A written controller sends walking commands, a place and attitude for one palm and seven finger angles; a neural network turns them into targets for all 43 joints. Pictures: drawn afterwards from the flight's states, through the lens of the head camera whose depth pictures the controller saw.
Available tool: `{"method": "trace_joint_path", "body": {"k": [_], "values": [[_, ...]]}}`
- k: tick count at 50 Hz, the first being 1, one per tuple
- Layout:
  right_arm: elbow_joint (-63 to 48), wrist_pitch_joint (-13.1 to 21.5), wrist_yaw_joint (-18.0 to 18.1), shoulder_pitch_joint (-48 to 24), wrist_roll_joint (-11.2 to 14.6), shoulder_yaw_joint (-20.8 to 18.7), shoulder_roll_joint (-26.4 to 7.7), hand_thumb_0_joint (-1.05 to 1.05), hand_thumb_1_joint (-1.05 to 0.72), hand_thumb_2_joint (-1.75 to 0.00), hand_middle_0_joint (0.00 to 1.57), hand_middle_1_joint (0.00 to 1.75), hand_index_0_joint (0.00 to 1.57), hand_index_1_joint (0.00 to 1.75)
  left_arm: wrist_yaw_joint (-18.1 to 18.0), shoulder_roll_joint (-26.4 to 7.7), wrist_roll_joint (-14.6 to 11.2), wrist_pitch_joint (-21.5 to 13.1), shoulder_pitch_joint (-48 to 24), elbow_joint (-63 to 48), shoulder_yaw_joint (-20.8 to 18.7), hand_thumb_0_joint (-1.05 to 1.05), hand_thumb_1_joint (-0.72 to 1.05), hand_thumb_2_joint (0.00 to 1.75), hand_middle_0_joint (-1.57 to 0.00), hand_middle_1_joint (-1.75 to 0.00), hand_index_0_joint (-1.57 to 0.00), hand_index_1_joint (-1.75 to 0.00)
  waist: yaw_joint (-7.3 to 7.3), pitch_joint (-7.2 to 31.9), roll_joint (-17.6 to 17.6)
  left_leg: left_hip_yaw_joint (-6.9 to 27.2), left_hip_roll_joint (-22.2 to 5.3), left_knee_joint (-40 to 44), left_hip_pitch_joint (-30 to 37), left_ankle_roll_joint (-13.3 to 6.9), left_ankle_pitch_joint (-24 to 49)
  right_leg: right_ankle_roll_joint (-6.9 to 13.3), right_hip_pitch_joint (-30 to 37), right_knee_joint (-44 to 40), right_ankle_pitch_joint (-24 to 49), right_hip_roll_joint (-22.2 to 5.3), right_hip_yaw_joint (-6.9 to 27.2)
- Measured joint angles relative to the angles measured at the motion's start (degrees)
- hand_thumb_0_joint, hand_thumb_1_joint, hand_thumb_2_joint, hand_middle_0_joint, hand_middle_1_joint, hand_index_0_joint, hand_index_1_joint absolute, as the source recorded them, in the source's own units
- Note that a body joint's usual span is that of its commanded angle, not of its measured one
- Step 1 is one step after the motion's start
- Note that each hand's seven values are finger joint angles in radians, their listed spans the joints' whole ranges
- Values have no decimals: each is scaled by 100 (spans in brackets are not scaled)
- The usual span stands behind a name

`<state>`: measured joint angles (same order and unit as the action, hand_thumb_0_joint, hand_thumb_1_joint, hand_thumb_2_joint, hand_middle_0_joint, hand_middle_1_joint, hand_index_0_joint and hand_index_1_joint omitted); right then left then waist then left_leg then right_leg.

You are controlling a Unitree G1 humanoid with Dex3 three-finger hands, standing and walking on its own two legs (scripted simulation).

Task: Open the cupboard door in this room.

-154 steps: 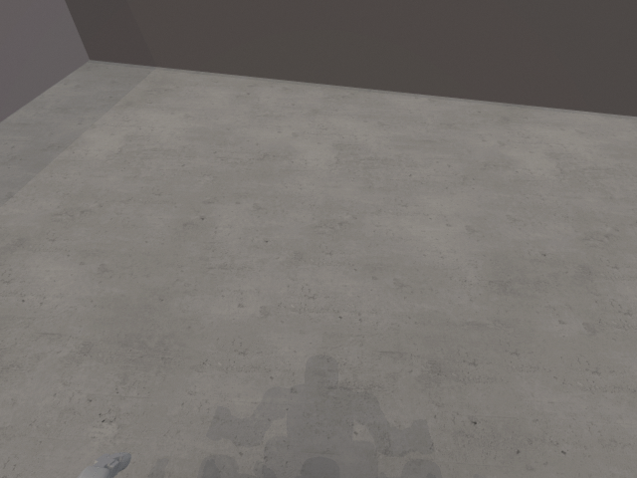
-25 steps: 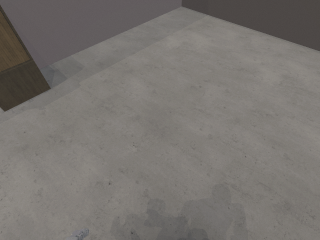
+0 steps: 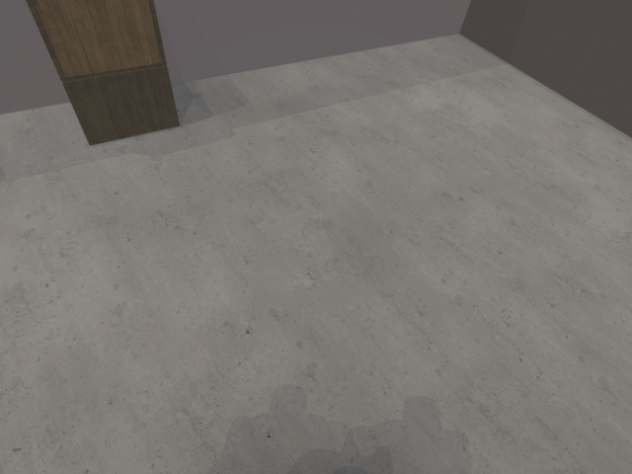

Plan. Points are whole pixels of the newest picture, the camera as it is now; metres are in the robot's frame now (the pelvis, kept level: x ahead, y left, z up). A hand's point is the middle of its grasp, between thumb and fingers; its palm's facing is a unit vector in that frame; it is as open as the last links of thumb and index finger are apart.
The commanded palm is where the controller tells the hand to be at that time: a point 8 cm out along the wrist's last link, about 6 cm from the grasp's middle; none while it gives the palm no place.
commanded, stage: stand and wait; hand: left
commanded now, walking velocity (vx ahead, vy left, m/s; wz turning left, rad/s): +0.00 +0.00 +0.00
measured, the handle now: out of the picture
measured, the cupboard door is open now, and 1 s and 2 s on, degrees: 0 0 0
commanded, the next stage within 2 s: turn or walk to find it in 0.14 s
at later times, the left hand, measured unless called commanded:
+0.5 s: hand out of the picture -0.01 +0.19 -0.16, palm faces +0.14 -0.96 -0.22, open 7.4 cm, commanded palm none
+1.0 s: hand out of the picture -0.11 +0.20 -0.17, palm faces +0.16 -0.97 -0.19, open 7.4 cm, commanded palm none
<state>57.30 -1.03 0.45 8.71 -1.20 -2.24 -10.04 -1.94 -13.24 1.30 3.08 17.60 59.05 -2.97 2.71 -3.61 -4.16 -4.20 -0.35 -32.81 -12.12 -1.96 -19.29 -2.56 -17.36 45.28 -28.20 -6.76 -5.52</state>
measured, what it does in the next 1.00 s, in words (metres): steps on the spot: right foot, then left foot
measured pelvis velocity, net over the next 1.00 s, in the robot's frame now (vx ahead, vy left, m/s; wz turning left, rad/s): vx -0.08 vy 0.03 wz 0.12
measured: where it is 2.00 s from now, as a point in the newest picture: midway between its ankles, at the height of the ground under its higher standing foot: outside the picture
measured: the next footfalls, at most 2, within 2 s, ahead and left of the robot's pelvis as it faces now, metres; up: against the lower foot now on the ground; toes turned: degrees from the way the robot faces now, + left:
right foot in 0.34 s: -0.01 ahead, -0.11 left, +0.00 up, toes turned +0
left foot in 0.62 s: -0.03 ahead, +0.14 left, +0.00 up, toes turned +9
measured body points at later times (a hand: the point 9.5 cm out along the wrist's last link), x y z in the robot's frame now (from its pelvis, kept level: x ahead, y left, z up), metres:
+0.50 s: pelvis -0.04 +0.00 +0.01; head -0.04 -0.01 +0.46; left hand -0.02 +0.24 -0.14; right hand +0.00 -0.24 -0.16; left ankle -0.06 +0.12 -0.69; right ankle -0.02 -0.12 -0.73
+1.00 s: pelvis -0.08 +0.03 +0.01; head -0.08 +0.03 +0.46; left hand -0.12 +0.25 -0.15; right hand -0.05 -0.18 -0.16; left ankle -0.07 +0.14 -0.73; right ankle -0.05 -0.11 -0.73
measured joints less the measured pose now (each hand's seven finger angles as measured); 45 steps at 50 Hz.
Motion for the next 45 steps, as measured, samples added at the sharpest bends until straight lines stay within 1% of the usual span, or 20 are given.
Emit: {"method": "trace_joint_path", "body": {"k": [3, 5, 8, 14, 16, 17, 19, 21, 24, 26, 29, 31, 32, 33, 35, 38, 40, 41, 43, 45], "values": [[4, 68, 83, -34, -4, 98, 153, 0, -91, -90, 20, 30, 20, 29, 18, -25, -4, 49, -39, 170, 4, 1, 91, 90, -20, -30, -20, -30, -27, 71, 52, 42, 11, 349, 190, -55, 186, -16, -163, 609, 47, 132, 224], [44, 88, 104, -54, 7, 139, 218, 0, -91, -90, 20, 30, 20, 29, 36, 3, -10, 19, -83, 202, 26, 1, 91, 90, -20, -30, -20, -30, -20, 89, 104, 51, 39, 566, 296, -91, 323, -44, -176, 655, 203, 152, 298], [76, 127, 145, -71, 34, 110, 228, -1, -92, -90, 20, 30, 20, 30, 47, 89, -18, -19, -159, 216, 76, 1, 91, 90, -20, -30, -20, -30, -42, 104, 169, 37, 111, 787, 399, -131, 471, -78, -64, 314, 335, 143, 357], [202, 64, 111, 78, 9, 43, 133, -1, -93, -89, 20, 30, 20, 30, 44, 267, -25, -61, -392, 160, 118, 1, 91, 90, -20, -30, -20, -30, -179, 142, 262, 78, 261, 742, 281, -144, 559, -82, 341, -735, 562, 201, 266], [257, 14, 91, 181, 14, 16, 89, -1, -92, -90, 20, 30, 20, 30, 38, 307, -22, -114, -444, 101, 117, 1, 91, 90, -20, -30, -20, -30, -207, 162, 282, 102, 318, 589, 147, -115, 533, -64, 533, -1217, 942, 236, 203], [286, -10, 78, 233, 26, -1, 59, -1, -92, -90, 20, 30, 20, 30, 31, 331, -16, -149, -467, 79, 115, 1, 91, 90, -20, -30, -20, -30, -216, 166, 309, 121, 337, 466, 56, -93, 499, -12, 619, -1452, 1162, 249, 175], [342, -75, 54, 340, 50, -45, -48, 0, -92, -90, 20, 30, 20, 30, 21, 437, 12, -202, -508, 48, 127, 1, 91, 90, -20, -30, -20, -30, -269, 151, 531, 252, 259, 199, -111, -8, 384, 137, 626, -1471, 1202, 324, 25], [382, -178, 32, 463, 37, -83, -95, 0, -92, -90, 20, 30, 20, 29, 28, 475, 30, -246, -481, -22, 141, 1, 91, 90, -20, -30, -20, -30, -283, 186, 590, 312, 235, -414, -378, 96, -194, 219, 602, -1466, 1164, 301, -88], [458, -277, 1, 563, 14, -134, -120, 0, -91, -90, 20, 30, 20, 29, 5, 489, 45, -248, -433, -54, 126, 1, 91, 90, -20, -30, -20, -30, -248, 193, 575, 360, 116, -1442, -705, 169, -511, 248, 616, -1587, 1253, 276, -165], [480, -277, -7, 606, 14, -148, -119, 0, -91, -90, 20, 30, 20, 29, 9, 473, 59, -240, -395, -24, 121, 1, 91, 90, -20, -30, -20, -30, -251, 180, 546, 358, -5, -1598, -722, 216, -556, 229, 608, -1643, 1324, 267, -192], [493, -228, 1, 660, 19, -134, -84, 0, -91, -90, 20, 30, 20, 29, 17, 437, 72, -228, -346, 40, 111, 1, 91, 90, -20, -30, -20, -30, -250, 155, 475, 289, -161, -1051, -484, 281, -453, 171, 534, -1600, 1357, 233, -226], [495, -149, 18, 702, 22, -98, -70, 0, -91, -90, 20, 30, 20, 29, 24, 422, 40, -211, -300, 93, 116, 1, 91, 90, -20, -30, -20, -30, -246, 154, 469, 265, -232, -231, -152, 300, 29, 104, 415, -1427, 1307, 229, -242], [522, -96, 33, 708, 18, -87, -37, 0, -91, -90, 20, 30, 20, 29, 31, 401, 14, -186, -295, 137, 115, 1, 91, 90, -20, -30, -20, -30, -254, 145, 423, 251, -201, -46, -84, 205, 56, 61, 342, -1301, 1259, 187, -234], [553, -62, 46, 706, 9, -65, 29, 0, -91, -90, 20, 30, 20, 29, 34, 365, -13, -147, -294, 187, 107, 1, 91, 90, -20, -30, -20, -30, -233, 122, 318, 203, -132, -46, -76, 151, 75, 41, 319, -1241, 1220, 129, -169], [584, -17, 59, 734, -11, -4, 147, 0, -91, -90, 20, 30, 20, 29, 34, 319, -25, -89, -245, 268, 96, 1, 91, 90, -20, -30, -20, -30, -180, 138, 197, 112, -65, 61, -12, 98, 153, 50, 326, -1278, 1089, 130, -3], [610, 56, 107, 748, -8, 70, 287, 0, -91, -90, 20, 30, 20, 29, 49, 292, -11, -53, -209, 383, 118, 1, 91, 90, -20, -30, -20, -30, -166, 166, 157, 51, 10, 398, 95, 54, 369, 83, 329, -1159, 884, 163, 129], [661, 64, 162, 737, -17, 99, 326, 1, -92, -90, 20, 30, 20, 29, 53, 298, -12, -87, -185, 438, 142, 1, 91, 90, -20, -30, -20, -30, -153, 179, 162, 29, 72, 544, 114, 34, 479, 95, 438, -1317, 1010, 177, 175], [690, 64, 171, 736, -7, 102, 327, 1, -93, -90, 20, 30, 20, 29, 52, 299, -13, -124, -157, 457, 158, 1, 91, 90, -20, -30, -20, -30, -138, 189, 145, 2, 118, 567, 101, 30, 503, 99, 536, -1534, 1221, 168, 209], [757, 67, 165, 682, 28, 94, 268, 1, -93, -90, 20, 30, 20, 29, 35, 379, -15, -188, -136, 546, 192, 1, 91, 90, -20, -30, -20, -30, -124, 148, 273, -11, 88, 572, 112, 33, 518, -4, 627, -1739, 1412, 207, 226], [765, 75, 144, 674, 53, 77, 215, 2, -93, -90, 20, 30, 20, 29, 35, 460, -21, -221, -81, 600, 235, 1, 91, 90, -20, -30, -20, -30, -172, 158, 399, 18, 65, 635, 134, 34, 566, -2, 692, -1866, 1461, 236, 189]]}}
